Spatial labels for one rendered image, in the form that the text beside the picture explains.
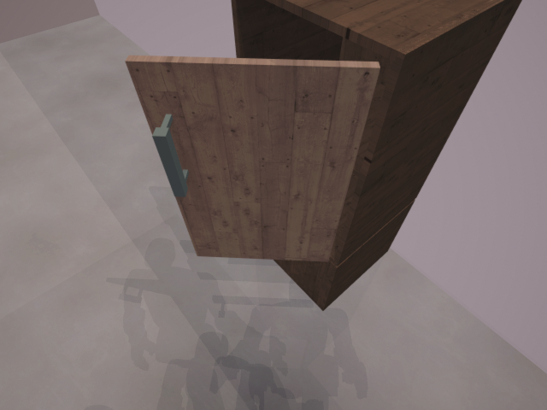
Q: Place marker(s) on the cupboard door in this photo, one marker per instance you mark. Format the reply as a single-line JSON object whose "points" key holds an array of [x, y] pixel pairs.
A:
{"points": [[269, 144]]}

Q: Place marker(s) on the handle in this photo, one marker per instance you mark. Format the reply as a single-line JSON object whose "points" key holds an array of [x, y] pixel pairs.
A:
{"points": [[170, 160]]}

